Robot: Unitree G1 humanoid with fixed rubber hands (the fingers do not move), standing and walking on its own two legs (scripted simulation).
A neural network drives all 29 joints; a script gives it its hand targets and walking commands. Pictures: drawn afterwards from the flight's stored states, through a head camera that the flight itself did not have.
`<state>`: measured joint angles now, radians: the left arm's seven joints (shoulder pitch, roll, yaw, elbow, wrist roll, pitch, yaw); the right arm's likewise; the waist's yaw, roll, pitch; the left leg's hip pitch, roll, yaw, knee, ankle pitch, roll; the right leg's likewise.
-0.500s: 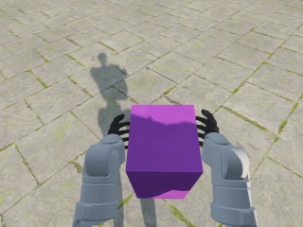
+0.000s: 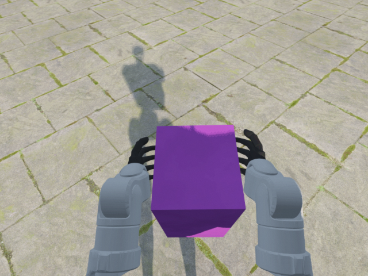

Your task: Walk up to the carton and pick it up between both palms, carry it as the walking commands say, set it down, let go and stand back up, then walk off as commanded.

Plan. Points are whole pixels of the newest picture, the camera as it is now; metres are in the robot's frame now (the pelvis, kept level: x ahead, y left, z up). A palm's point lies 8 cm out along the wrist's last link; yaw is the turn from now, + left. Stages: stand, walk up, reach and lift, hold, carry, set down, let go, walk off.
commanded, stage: carry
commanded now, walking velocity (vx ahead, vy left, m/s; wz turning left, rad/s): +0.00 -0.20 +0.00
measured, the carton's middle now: (195, 190) +0.30 -0.01 +0.02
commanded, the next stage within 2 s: none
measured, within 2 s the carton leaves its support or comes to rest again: neither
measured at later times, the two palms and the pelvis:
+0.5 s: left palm (165, 187) +0.27 +0.05 +0.08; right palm (288, 175) +0.29 -0.18 +0.10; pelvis -0.03 -0.08 +0.00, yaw +3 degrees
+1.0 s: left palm (207, 213) +0.22 -0.03 +0.08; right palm (336, 195) +0.25 -0.26 +0.09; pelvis -0.07 -0.16 +0.00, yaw +5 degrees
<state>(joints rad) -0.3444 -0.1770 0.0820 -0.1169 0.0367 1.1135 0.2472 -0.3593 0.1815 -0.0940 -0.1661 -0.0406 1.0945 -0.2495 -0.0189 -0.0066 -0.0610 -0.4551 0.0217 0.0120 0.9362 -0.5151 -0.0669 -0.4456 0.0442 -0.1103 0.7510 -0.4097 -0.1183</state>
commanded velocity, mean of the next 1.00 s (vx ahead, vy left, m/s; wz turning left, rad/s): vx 0.00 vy -0.20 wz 0.00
